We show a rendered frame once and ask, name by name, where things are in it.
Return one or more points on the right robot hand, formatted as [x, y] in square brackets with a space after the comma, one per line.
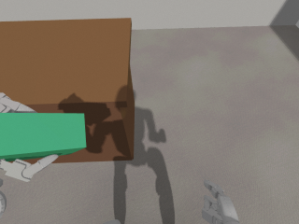
[220, 211]

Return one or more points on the sponge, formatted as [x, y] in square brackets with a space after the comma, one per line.
[26, 136]

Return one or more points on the left robot hand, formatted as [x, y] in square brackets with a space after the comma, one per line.
[19, 169]

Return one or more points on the table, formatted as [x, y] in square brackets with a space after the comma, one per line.
[74, 67]

